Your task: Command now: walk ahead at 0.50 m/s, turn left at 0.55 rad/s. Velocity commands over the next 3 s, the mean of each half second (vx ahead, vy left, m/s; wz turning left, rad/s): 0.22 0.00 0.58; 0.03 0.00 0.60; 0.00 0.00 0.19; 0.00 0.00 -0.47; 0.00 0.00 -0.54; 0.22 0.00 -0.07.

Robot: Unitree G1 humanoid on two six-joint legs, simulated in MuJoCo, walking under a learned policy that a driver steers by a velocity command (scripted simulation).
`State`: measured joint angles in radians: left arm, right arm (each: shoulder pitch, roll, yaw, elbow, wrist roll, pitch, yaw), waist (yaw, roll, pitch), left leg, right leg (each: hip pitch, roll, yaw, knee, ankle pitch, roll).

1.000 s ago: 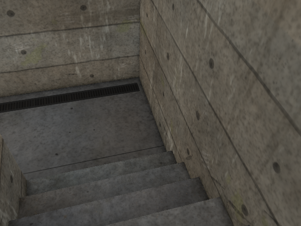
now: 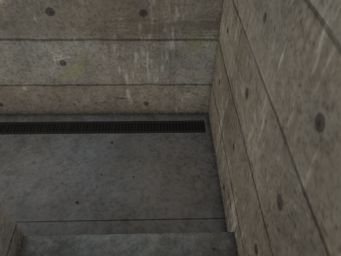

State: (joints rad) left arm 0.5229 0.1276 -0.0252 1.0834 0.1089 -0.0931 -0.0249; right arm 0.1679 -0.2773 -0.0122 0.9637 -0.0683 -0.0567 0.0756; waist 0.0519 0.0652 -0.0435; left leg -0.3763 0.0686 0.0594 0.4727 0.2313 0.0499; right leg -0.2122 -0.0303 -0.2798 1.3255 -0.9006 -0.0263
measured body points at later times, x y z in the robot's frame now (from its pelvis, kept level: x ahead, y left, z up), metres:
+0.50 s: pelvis +0.21 -0.05 -0.24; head +0.22 -0.05 +0.21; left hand +0.21 +0.21 -0.36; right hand +0.33 -0.28 -0.37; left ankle +0.12 +0.06 -0.68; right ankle +0.29 -0.12 -0.97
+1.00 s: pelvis +0.21 +0.00 -0.27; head +0.21 +0.03 +0.18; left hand -0.02 +0.16 -0.41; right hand +0.53 +0.04 -0.29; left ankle +0.15 +0.15 -0.76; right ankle +0.29 -0.13 -0.98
